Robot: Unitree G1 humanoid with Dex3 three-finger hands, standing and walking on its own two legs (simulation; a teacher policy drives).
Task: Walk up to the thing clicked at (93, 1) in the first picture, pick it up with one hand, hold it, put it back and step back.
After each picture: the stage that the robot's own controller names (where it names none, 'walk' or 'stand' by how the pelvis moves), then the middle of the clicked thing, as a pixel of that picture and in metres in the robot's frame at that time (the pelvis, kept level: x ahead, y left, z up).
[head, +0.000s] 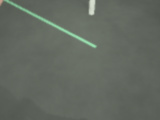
stand; (92, 5) +1.95 -0.14 -0.66
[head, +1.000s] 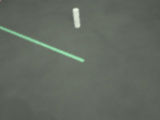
walk; (76, 18) +1.82 +0.18 -0.63
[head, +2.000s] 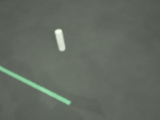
walk; (60, 40) +1.26 +0.30 -0.65
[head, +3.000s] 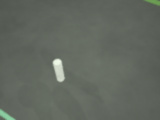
walk; (59, 70) +0.85 +0.25 -0.65
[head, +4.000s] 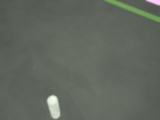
walk; (54, 107) +0.52 +0.20 -0.63
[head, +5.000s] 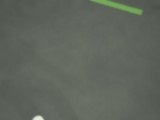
stand; out of the picture +0.37 +0.29 -0.64
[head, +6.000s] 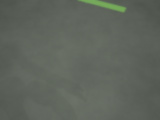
stand; out of the picture +0.30 +0.37 -0.63
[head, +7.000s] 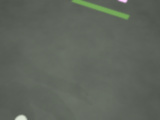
walk; out of the picture +0.38 +0.36 -0.61
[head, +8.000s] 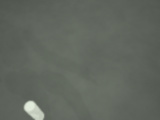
stand; (35, 111) +0.40 +0.34 -0.61
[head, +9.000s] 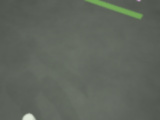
stand; out of the picture +0.39 +0.35 -0.66
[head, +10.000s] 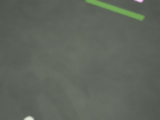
stand; out of the picture +0.37 +0.36 -0.66
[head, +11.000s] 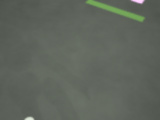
go down; out of the picture +0.37 +0.35 -0.66
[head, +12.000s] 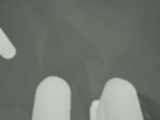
go down; (1, 44) +0.45 +0.35 -0.30
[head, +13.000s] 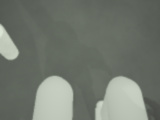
approach; (3, 44) +0.46 +0.34 -0.27
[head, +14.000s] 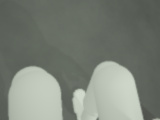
close in; out of the picture +0.44 +0.37 -0.17
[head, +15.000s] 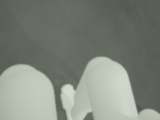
close; out of the picture +0.43 +0.39 -0.16
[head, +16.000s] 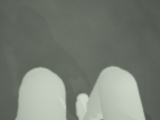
lift; out of the picture +0.37 +0.31 -0.11
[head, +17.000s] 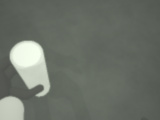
lift; (35, 74) +0.33 +0.16 +0.05
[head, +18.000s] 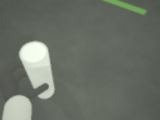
hold; (40, 75) +0.34 +0.15 +0.05
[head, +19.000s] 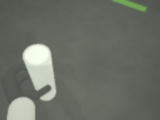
hold; (42, 77) +0.34 +0.14 +0.03
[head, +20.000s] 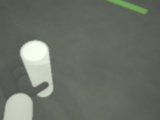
crouch; (40, 73) +0.35 +0.15 +0.05
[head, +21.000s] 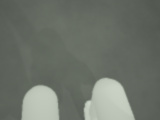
crouch; out of the picture +0.46 +0.29 -0.05
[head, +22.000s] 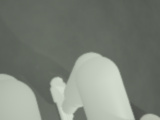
lower; out of the picture +0.46 +0.33 -0.18
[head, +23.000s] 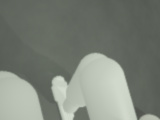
lower; out of the picture +0.45 +0.37 -0.17
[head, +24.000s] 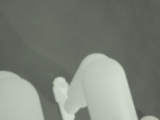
lower; out of the picture +0.46 +0.37 -0.16
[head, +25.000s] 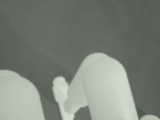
lower; out of the picture +0.45 +0.36 -0.17
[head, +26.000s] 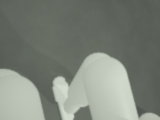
loosen; out of the picture +0.44 +0.37 -0.17
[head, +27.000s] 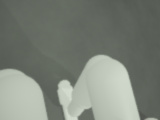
stand; out of the picture +0.60 +0.43 -0.24
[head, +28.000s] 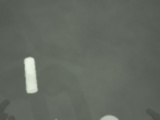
stand; (30, 74) +0.60 +0.33 -0.60
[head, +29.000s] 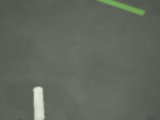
stand; (38, 103) +0.57 +0.33 -0.69
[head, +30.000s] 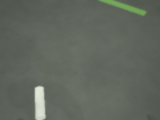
stand; (39, 102) +0.57 +0.32 -0.69
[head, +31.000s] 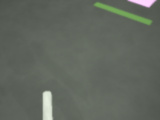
stand; (47, 106) +0.58 +0.30 -0.74
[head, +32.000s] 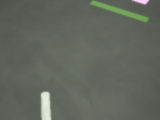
stand; (45, 107) +0.58 +0.33 -0.75
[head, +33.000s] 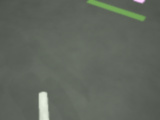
stand; (43, 107) +0.56 +0.33 -0.75
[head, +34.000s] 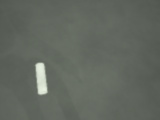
walk; (41, 78) +0.64 +0.26 -0.73
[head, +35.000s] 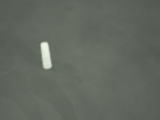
walk; (45, 55) +0.90 +0.30 -0.73
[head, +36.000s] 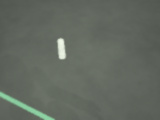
stand; (61, 48) +1.22 +0.30 -0.73
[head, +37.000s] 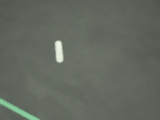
stand; (59, 51) +1.18 +0.26 -0.74
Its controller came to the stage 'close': yes
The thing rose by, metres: 0.70
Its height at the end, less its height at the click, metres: -0.09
